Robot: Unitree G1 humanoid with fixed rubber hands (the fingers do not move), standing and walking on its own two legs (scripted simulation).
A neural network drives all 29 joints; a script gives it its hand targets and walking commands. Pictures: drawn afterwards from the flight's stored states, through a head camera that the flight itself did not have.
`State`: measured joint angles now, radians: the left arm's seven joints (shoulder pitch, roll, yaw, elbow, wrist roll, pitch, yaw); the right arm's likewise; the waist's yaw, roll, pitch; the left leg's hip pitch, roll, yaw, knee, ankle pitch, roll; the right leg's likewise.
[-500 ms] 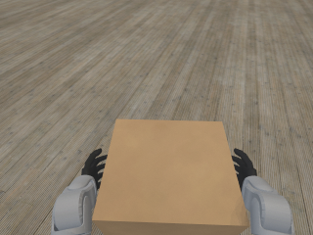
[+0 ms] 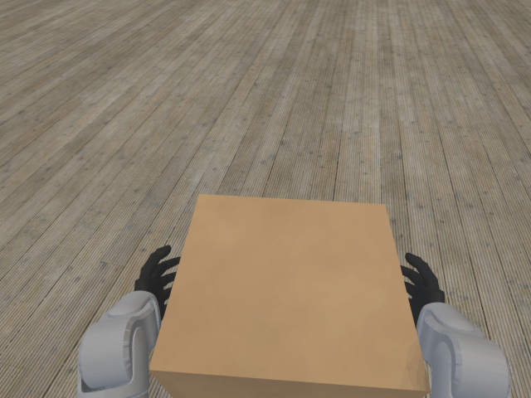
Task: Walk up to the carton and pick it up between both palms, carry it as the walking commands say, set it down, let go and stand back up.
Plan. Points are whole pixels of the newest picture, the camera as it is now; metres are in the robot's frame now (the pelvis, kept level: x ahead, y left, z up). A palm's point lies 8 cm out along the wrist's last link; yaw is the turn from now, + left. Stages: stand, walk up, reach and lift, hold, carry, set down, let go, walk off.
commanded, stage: carry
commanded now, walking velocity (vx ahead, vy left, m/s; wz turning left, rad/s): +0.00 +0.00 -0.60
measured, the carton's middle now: (283, 318) +0.26 +0.00 -0.01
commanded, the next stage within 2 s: hold in 1.88 s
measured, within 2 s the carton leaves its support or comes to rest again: neither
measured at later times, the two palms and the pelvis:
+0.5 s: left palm (196, 290) +0.26 +0.12 +0.09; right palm (491, 340) +0.20 -0.24 +0.08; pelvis -0.01 -0.01 +0.01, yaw -9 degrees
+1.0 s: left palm (185, 280) +0.27 +0.13 +0.10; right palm (478, 327) +0.21 -0.23 +0.09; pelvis +0.00 -0.01 +0.02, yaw -9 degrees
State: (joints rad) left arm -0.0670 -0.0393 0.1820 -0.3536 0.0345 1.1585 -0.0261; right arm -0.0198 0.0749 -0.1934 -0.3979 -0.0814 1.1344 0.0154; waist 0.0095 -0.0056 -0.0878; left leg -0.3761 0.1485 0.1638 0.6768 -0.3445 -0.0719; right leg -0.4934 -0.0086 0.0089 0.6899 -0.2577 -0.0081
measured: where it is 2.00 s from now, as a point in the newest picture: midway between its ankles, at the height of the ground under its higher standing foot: outside the picture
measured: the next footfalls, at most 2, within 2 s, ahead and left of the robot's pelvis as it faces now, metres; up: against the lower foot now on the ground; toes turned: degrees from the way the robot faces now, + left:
none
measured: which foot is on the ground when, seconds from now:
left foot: down 0.00-1.00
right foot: down 0.00-1.00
